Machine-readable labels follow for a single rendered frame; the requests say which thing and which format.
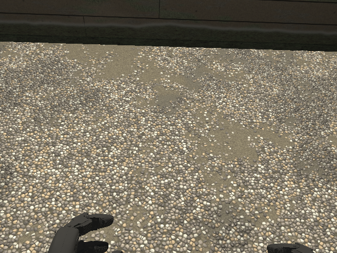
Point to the robot right hand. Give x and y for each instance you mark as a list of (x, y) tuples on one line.
[(289, 248)]

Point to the robot left hand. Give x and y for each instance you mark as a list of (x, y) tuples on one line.
[(66, 239)]

